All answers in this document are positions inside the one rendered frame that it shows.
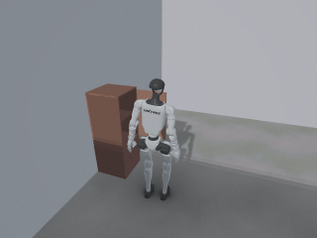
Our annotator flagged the left robot hand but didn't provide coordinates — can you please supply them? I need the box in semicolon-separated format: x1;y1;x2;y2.
127;140;137;153

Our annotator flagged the right robot hand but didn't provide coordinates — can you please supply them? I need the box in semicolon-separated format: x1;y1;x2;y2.
171;149;180;163

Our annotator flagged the right robot shin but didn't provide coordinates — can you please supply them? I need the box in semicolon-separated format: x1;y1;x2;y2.
162;163;171;194

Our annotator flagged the robot left forearm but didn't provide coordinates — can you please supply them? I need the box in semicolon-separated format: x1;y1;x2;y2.
128;120;137;141

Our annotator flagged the robot left upper arm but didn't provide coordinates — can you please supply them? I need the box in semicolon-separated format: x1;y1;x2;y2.
130;99;146;127

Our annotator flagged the robot shin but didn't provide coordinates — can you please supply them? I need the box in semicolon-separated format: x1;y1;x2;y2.
162;163;171;194
144;161;153;192

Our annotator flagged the cupboard door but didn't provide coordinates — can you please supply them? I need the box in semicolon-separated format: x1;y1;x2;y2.
137;89;166;140

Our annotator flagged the left robot shin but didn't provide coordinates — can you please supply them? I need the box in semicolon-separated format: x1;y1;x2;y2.
144;161;153;192

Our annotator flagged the robot right forearm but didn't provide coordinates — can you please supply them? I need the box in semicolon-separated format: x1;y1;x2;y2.
169;128;179;152

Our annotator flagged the robot right upper arm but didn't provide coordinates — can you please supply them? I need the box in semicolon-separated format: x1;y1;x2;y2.
165;104;176;136

